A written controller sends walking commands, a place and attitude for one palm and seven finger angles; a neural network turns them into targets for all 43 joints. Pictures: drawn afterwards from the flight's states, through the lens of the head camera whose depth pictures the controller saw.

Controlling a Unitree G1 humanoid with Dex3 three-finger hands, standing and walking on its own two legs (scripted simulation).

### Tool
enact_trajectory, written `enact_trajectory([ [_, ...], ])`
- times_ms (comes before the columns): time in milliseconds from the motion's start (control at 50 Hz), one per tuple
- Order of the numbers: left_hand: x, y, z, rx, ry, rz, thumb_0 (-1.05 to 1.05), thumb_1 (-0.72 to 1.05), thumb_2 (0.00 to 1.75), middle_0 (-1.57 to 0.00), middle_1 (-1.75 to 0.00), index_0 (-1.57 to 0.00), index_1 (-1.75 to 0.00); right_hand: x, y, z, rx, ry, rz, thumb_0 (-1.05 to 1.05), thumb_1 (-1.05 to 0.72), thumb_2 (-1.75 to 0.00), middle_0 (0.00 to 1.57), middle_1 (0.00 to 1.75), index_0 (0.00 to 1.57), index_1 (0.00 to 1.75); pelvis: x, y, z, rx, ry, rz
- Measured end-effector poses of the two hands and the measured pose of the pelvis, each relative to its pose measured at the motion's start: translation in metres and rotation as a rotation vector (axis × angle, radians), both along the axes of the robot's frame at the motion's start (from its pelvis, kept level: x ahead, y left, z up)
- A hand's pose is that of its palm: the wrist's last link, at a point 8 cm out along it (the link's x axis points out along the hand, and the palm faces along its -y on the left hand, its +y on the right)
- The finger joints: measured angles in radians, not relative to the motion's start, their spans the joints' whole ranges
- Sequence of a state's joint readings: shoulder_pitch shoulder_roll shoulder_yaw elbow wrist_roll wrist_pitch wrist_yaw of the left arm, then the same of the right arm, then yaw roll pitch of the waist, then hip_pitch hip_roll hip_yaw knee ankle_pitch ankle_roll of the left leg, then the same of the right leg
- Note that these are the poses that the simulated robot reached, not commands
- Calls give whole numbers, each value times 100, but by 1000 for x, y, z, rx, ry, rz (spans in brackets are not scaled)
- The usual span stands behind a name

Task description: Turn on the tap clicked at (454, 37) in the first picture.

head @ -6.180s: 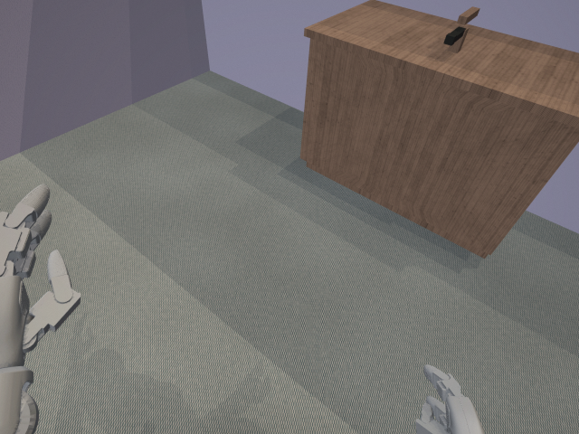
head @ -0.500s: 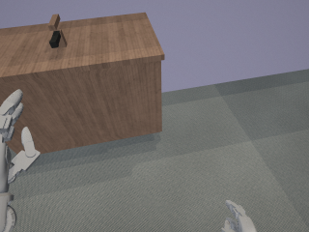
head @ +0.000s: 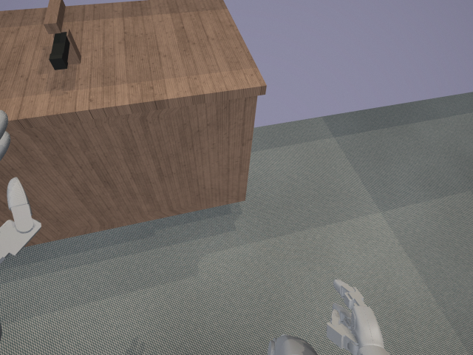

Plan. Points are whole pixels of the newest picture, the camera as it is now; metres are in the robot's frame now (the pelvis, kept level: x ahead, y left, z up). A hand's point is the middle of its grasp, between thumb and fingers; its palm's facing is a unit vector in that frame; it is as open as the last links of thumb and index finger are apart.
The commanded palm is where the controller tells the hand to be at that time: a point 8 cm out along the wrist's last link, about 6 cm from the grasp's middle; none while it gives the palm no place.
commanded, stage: take the last steps up to it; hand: left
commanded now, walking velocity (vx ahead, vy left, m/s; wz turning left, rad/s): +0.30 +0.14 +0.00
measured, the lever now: (58, 61) +0.71 +0.46 +0.06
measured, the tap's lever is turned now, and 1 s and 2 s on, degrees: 0 0 0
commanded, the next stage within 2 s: come to a stop and stand still in 1.02 s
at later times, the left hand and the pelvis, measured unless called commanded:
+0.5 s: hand (39, 145) +0.34 +0.28 +0.19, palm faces +0.36 -0.81 -0.46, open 7.5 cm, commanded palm +0.28 +0.33 +0.18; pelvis +0.12 +0.05 +0.00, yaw +1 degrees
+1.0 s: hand (38, 94) +0.43 +0.32 +0.19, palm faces +0.43 -0.76 -0.50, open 7.4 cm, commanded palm +0.38 +0.35 +0.18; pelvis +0.21 +0.08 -0.01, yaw -1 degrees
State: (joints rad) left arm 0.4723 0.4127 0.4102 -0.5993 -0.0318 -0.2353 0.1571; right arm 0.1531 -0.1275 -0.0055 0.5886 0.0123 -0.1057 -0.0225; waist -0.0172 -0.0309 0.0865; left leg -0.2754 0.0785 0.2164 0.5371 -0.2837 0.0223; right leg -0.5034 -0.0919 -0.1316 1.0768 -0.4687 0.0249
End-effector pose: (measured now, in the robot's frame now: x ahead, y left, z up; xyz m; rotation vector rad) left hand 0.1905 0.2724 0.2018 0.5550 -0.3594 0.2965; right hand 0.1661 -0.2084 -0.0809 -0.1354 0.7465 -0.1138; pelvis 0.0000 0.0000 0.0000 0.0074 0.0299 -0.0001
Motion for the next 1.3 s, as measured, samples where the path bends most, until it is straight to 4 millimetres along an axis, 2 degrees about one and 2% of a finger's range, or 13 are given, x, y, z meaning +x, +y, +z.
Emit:
enact_trajectory([
  [100, 21, -6, 12, 72, 38, -14, 2, 88, 90, -21, -30, -21, -30, 13, 10, -15, 50, 30, -1, 1, -90, -90, 21, 30, 20, 30, 31, 3, 0, 1, -2, -2],
  [220, 43, 10, -10, 41, 79, 92, 1, 88, 90, -21, -30, -21, -30, 36, -5, -43, 31, 120, 14, 1, -90, -90, 21, 30, 20, 30, 62, 2, -12, 4, -40, 20],
  [340, 68, 18, -24, -67, 117, 109, 2, 88, 90, -21, -30, -21, -30, 61, -22, -20, -54, 136, 11, 1, -90, -90, 20, 30, 20, 30, 86, 12, 3, 24, -38, 24],
  [440, 93, 25, -11, -40, 70, 24, 2, 88, 90, -21, -30, -21, -30, 87, -19, 1, -128, 106, 0, 1, -90, -90, 20, 30, 20, 30, 107, 30, 7, 32, -36, 26],
  [560, 126, 69, 3, 19, -78, -9, 2, 88, 90, -21, -30, -21, -30, 126, 12, 7, -172, 9, -58, 1, -90, -90, 20, 30, 20, 30, 145, 71, -10, 1, -47, -6],
  [660, 163, 103, -7, -44, -97, 34, 2, 88, 90, -21, -30, -21, -30, 150, 63, 4, -76, -14, -52, 1, -90, -90, 20, 30, 20, 30, 160, 85, -9, -5, -51, -11],
  [760, 177, 95, -9, -90, -36, 2, 2, 89, 90, -20, -30, -21, -30, 162, 103, 3, 13, -9, 3, 1, -90, -90, 20, 30, 20, 30, 175, 92, -1, -10, -30, -19],
  [840, 179, 81, 2, -35, -7, -37, 2, 89, 90, -21, -30, -21, -30, 170, 113, -4, 42, 15, 37, 1, -90, -90, 21, 30, 21, 30, 188, 92, 2, -6, -22, -16],
  [920, 186, 80, 11, 56, 12, 12, 2, 88, 90, -21, -30, -21, -30, 179, 105, -17, 57, 39, 39, 1, -90, -90, 21, 30, 21, 30, 202, 84, -2, 7, -23, -22],
  [1020, 205, 81, 0, 12, 32, 100, 2, 88, 90, -21, -30, -21, -30, 193, 73, -30, 34, 69, 16, 1, -90, -90, 21, 30, 21, 30, 217, 74, -6, 6, -36, -19],
  [1160, 235, 62, -21, -100, 102, 50, 2, 88, 90, -21, -30, -21, -30, 206, 28, -3, -82, 77, -32, 1, -90, -90, 20, 30, 20, 30, 233, 70, 7, 44, -36, -24],
  [1240, 242, 57, -12, -64, 83, -25, 2, 88, 90, -21, -30, -21, -30, 216, 19, 11, -137, 50, -55, 1, -90, -90, 20, 30, 20, 30, 239, 74, 8, 38, -41, -29],
  [1300, 244, 65, 0, -20, 41, -52, 2, 88, 90, -21, -30, -21, -30, 225, 23, 15, -158, 21, -68, 1, -90, -90, 20, 30, 20, 30, 246, 83, 4, 15, -51, -37],
])
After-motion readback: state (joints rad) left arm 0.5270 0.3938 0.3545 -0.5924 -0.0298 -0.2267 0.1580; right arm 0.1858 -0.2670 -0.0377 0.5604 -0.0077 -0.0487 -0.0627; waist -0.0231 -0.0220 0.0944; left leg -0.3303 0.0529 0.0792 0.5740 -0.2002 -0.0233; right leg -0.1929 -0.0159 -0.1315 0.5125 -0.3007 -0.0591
